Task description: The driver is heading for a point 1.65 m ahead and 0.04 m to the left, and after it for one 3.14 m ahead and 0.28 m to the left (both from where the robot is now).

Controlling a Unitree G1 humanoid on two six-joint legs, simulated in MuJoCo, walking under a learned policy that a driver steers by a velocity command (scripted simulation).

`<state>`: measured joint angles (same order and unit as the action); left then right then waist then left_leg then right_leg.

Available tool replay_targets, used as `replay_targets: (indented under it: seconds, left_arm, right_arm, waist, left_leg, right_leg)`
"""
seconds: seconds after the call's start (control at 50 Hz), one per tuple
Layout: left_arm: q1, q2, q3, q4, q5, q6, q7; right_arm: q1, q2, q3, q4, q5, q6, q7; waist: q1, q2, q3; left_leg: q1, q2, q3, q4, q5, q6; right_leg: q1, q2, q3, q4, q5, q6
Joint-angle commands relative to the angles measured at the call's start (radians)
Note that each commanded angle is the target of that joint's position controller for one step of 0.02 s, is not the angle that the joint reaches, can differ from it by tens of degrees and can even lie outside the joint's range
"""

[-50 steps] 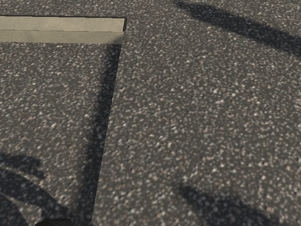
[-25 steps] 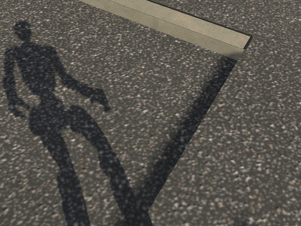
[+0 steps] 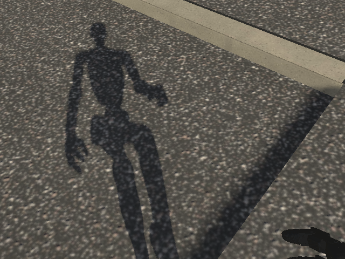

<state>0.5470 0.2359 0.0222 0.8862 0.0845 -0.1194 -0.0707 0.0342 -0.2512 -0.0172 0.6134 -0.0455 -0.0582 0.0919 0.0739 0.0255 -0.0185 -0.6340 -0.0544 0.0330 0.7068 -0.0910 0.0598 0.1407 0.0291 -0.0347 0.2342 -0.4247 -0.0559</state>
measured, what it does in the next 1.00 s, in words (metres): walks ahead: left foot, then right foot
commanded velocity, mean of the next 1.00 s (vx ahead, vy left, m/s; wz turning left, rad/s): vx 0.10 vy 0.00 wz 0.02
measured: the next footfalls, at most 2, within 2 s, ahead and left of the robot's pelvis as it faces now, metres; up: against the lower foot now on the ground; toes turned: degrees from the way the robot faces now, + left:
left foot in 0.02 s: +0.20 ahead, +0.04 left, +0.00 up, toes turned -1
right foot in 0.40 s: +0.33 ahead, -0.14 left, +0.00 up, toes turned +1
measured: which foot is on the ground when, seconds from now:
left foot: up 0.00-0.00, down 0.02-1.00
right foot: down 0.00-0.02, up 0.04-0.38, down 0.40-1.00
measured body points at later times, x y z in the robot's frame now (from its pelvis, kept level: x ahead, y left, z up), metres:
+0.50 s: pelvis +0.20 -0.05 +0.01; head +0.22 -0.08 +0.45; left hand +0.35 +0.17 -0.10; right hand +0.24 -0.31 -0.14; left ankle +0.13 +0.07 -0.71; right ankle +0.29 -0.14 -0.72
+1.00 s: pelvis +0.23 -0.08 +0.02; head +0.23 -0.09 +0.47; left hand +0.29 +0.18 -0.12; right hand +0.27 -0.33 -0.14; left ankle +0.16 +0.04 -0.72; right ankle +0.29 -0.14 -0.72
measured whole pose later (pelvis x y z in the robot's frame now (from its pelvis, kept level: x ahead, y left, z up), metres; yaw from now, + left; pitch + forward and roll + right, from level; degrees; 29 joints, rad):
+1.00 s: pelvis +0.23 -0.08 +0.02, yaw +0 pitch -1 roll +0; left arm 0.20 0.22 0.01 1.02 0.00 0.01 0.04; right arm 0.25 -0.23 0.01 1.02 -0.01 0.02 -0.03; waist 0.01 0.03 0.02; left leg -0.02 -0.01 -0.02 0.34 -0.30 0.00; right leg -0.23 0.08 -0.03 0.36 -0.10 -0.09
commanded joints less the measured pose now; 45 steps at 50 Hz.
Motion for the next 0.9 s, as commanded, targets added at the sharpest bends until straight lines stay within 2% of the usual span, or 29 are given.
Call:
replay_targets:
  seconds: [0.02,0.04,0.06,0.08,0.1,0.12,0.14,0.16,0.18,0.2,0.22,0.24,0.28,0.34,0.38,0.4,0.42,0.44,0.46,0.48,0.5,0.56,0.6,0.62,0.64,0.66,0.7,0.74,0.9]
  left_arm:
    - [-0.252,0.312,0.074,-0.144,0.006,-0.017,-0.006]
    - [-0.273,0.228,0.042,-0.156,-0.004,-0.012,-0.008]
    - [0.070,0.007,-0.017,-0.118,0.027,-0.013,-0.030]
    - [-0.129,0.061,-0.002,-0.179,-0.027,-0.010,-0.030]
    - [-0.255,0.103,0.008,-0.236,-0.043,-0.005,-0.013]
    - [-0.262,0.154,0.014,-0.226,-0.006,0.007,0.012]
    - [-0.213,0.115,0.012,-0.183,-0.099,0.051,0.067]
    - [-0.183,0.114,0.009,-0.168,-0.082,0.085,0.075]
    - [-0.185,0.096,0.008,-0.175,-0.078,0.107,0.072]
    - [-0.195,0.068,0.001,-0.188,-0.078,0.120,0.069]
    - [-0.213,0.044,-0.009,-0.196,-0.074,0.126,0.067]
    - [-0.249,0.035,-0.014,-0.201,-0.073,0.126,0.065]
    - [-0.299,0.054,-0.010,-0.199,-0.071,0.123,0.067]
    - [-0.381,0.090,0.000,-0.212,-0.062,0.115,0.075]
    - [-0.371,0.083,0.000,-0.201,-0.044,0.105,0.079]
    - [-0.335,0.106,0.005,-0.185,-0.043,0.094,0.082]
    - [-0.291,0.151,0.010,-0.181,-0.045,0.080,0.087]
    - [-0.305,0.155,0.009,-0.190,-0.067,0.088,0.094]
    - [-0.328,0.123,0.000,-0.192,-0.078,0.098,0.097]
    - [-0.364,0.099,-0.009,-0.192,-0.079,0.106,0.098]
    - [-0.401,0.085,-0.016,-0.193,-0.070,0.113,0.099]
    - [-0.454,0.077,-0.020,-0.177,-0.072,0.120,0.108]
    - [-0.445,0.064,-0.022,-0.157,-0.077,0.121,0.109]
    - [-0.434,0.056,-0.021,-0.147,-0.088,0.125,0.107]
    - [-0.418,0.066,-0.016,-0.131,-0.091,0.127,0.104]
    - [-0.396,0.078,-0.012,-0.110,-0.087,0.124,0.104]
    - [-0.372,0.094,-0.005,-0.074,-0.083,0.115,0.103]
    - [-0.370,0.086,-0.004,-0.047,-0.083,0.110,0.102]
    - [-0.366,0.083,0.002,0.061,-0.083,0.117,0.108]
  right_arm:
    - [0.315,-0.184,-0.056,0.053,0.036,-0.043,-0.031]
    - [0.637,-0.185,-0.055,0.149,0.028,-0.038,-0.061]
    - [0.758,-0.224,-0.050,0.180,0.002,-0.047,-0.057]
    - [0.765,-0.244,-0.072,0.207,-0.020,-0.069,-0.056]
    - [0.506,-0.227,-0.073,0.169,0.000,-0.089,-0.052]
    - [0.298,-0.117,-0.038,0.133,0.023,-0.082,-0.058]
    - [0.220,-0.070,-0.026,0.085,0.051,-0.046,-0.067]
    - [0.207,-0.065,-0.012,0.095,0.054,-0.028,-0.072]
    - [0.209,-0.089,-0.012,0.099,0.038,-0.025,-0.073]
    - [0.214,-0.117,-0.017,0.119,0.034,-0.027,-0.073]
    - [0.207,-0.136,-0.022,0.130,0.038,-0.028,-0.069]
    - [0.220,-0.136,-0.025,0.142,0.042,-0.030,-0.066]
    - [0.247,-0.130,-0.026,0.155,0.049,-0.025,-0.060]
    - [0.267,-0.146,-0.032,0.172,0.046,-0.001,-0.066]
    - [0.277,-0.139,-0.027,0.176,0.044,0.018,-0.079]
    - [0.309,-0.120,-0.022,0.182,0.032,0.024,-0.085]
    - [0.393,-0.086,-0.015,0.187,0.019,0.028,-0.093]
    - [0.521,-0.022,0.002,0.214,0.050,0.045,-0.103]
    - [0.481,-0.053,0.002,0.226,0.044,0.070,-0.111]
    - [0.422,-0.073,-0.003,0.217,0.038,0.088,-0.113]
    - [0.392,-0.072,-0.002,0.222,0.035,0.099,-0.111]
    - [0.396,-0.033,0.015,0.256,0.030,0.108,-0.103]
    - [0.357,-0.037,0.024,0.261,0.022,0.098,-0.107]
    - [0.316,-0.084,0.017,0.246,0.018,0.091,-0.110]
    - [0.277,-0.095,0.014,0.255,0.023,0.084,-0.111]
    - [0.261,-0.079,0.017,0.259,0.027,0.078,-0.112]
    - [0.265,-0.064,0.019,0.274,0.032,0.070,-0.117]
    - [0.271,-0.065,0.018,0.294,0.037,0.069,-0.120]
    - [0.259,-0.061,0.015,0.363,0.033,0.072,-0.125]
  waist:
    - [-0.282,-0.090,-0.062]
    - [-0.389,0.041,-0.247]
    - [-0.209,0.195,-0.609]
    - [-0.289,-0.017,-0.330]
    - [-0.193,-0.004,-0.096]
    - [-0.125,-0.067,-0.096]
    - [-0.055,-0.115,-0.040]
    - [-0.032,-0.069,0.015]
    - [-0.024,-0.007,0.017]
    - [-0.005,0.036,0.018]
    - [0.006,0.070,0.011]
    - [-0.010,0.097,0.003]
    - [-0.038,0.105,-0.028]
    - [-0.065,0.081,-0.017]
    - [-0.062,0.049,-0.012]
    - [-0.064,0.003,-0.020]
    - [-0.089,-0.104,-0.066]
    - [-0.117,-0.229,-0.170]
    - [-0.091,-0.222,-0.160]
    - [-0.094,-0.197,-0.107]
    - [-0.103,-0.178,-0.094]
    - [-0.140,-0.157,-0.078]
    - [-0.126,-0.119,-0.050]
    - [-0.104,-0.054,-0.003]
    - [-0.078,0.001,0.043]
    - [-0.074,0.014,0.038]
    - [-0.074,0.008,0.007]
    - [-0.076,-0.015,0.000]
    - [-0.075,-0.033,0.029]
  left_leg:
    - [0.727,-0.083,0.030,-0.111,0.242,0.053]
    - [1.032,0.104,-0.132,-0.130,0.572,0.198]
    - [1.413,0.455,-0.573,-0.054,1.136,0.520]
    - [1.194,0.457,-0.663,-0.172,1.024,0.447]
    - [0.934,0.451,-0.509,-0.232,0.913,0.385]
    - [0.712,0.398,-0.417,-0.314,0.826,0.337]
    - [0.558,0.326,-0.344,-0.344,0.753,0.212]
    - [0.392,0.280,-0.264,-0.403,0.708,0.170]
    - [0.305,0.249,-0.210,-0.431,0.754,0.171]
    - [0.260,0.227,-0.168,-0.440,0.799,0.171]
    - [0.236,0.195,-0.116,-0.443,0.783,0.151]
    - [0.244,0.176,-0.091,-0.445,0.743,0.134]
    - [0.283,0.172,-0.094,-0.439,0.592,0.113]
    - [0.345,0.190,-0.131,-0.397,0.362,0.090]
    - [0.374,0.169,-0.149,-0.331,0.201,0.052]
    - [0.390,0.127,-0.139,-0.260,0.078,0.027]
    - [0.355,0.070,-0.106,-0.154,-0.197,0.003]
    - [0.378,0.008,-0.066,-0.060,-0.441,-0.024]
    - [0.368,0.002,-0.058,-0.024,-0.486,-0.042]
    - [0.368,0.007,-0.063,-0.033,-0.469,-0.051]
    - [0.398,0.002,-0.052,-0.038,-0.433,-0.060]
    - [0.535,0.000,-0.023,-0.161,-0.229,-0.068]
    - [0.550,0.036,-0.077,-0.276,-0.144,-0.056]
    - [0.469,0.085,-0.131,-0.339,-0.157,-0.030]
    - [0.399,0.088,-0.142,-0.349,-0.158,-0.013]
    - [0.407,0.090,-0.139,-0.363,-0.135,-0.014]
    - [0.436,0.090,-0.135,-0.380,-0.111,-0.024]
    - [0.456,0.091,-0.132,-0.391,-0.112,-0.030]
    - [0.480,0.104,-0.121,-0.420,-0.115,-0.031]
  right_leg:
    - [-0.500,-0.163,0.011,0.397,1.450,0.054]
    - [-0.621,-0.103,0.019,0.846,0.945,0.152]
    - [-0.809,0.048,0.113,1.267,-0.269,0.194]
    - [-0.987,0.060,0.240,1.369,-0.204,0.165]
    - [-1.080,-0.019,0.204,1.328,-0.154,0.142]
    - [-0.982,-0.094,0.162,1.198,-0.085,0.109]
    - [-0.797,-0.070,0.134,1.024,0.026,0.088]
    - [-0.696,-0.075,0.107,0.938,0.055,0.090]
    - [-0.606,-0.060,0.074,0.872,0.096,0.086]
    - [-0.561,-0.059,0.053,0.792,0.140,0.081]
    - [-0.515,-0.065,0.035,0.683,0.205,0.068]
    - [-0.490,-0.062,0.020,0.610,0.283,0.056]
    - [-0.449,-0.057,0.020,0.535,0.403,0.045]
    - [-0.421,-0.047,0.027,0.416,0.412,0.037]
    - [-0.336,-0.031,0.032,0.284,0.415,0.020]
    - [-0.280,-0.075,0.074,0.223,0.529,0.011]
    - [-0.169,-0.226,0.201,0.240,0.874,-0.014]
    - [-0.150,-0.336,0.298,0.221,0.987,-0.139]
    - [-0.220,-0.333,0.368,0.136,0.752,-0.181]
    - [-0.282,-0.293,0.365,0.084,0.565,-0.165]
    - [-0.327,-0.253,0.330,0.059,0.457,-0.140]
    - [-0.435,-0.170,0.220,0.059,0.335,-0.081]
    - [-0.449,-0.143,0.207,0.075,0.254,-0.046]
    - [-0.410,-0.128,0.203,0.080,0.192,-0.022]
    - [-0.362,-0.107,0.185,0.086,0.213,-0.017]
    - [-0.328,-0.108,0.187,0.101,0.277,-0.021]
    - [-0.272,-0.106,0.181,0.123,0.406,-0.032]
    - [-0.255,-0.106,0.181,0.120,0.451,-0.034]
    - [-0.259,-0.094,0.191,0.062,0.369,-0.025]
Keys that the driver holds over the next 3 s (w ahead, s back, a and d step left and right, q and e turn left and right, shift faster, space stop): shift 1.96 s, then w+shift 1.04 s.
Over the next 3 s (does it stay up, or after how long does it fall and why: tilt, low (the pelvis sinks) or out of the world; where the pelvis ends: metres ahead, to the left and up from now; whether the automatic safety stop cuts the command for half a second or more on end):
stays up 0.85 -0.07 -0.10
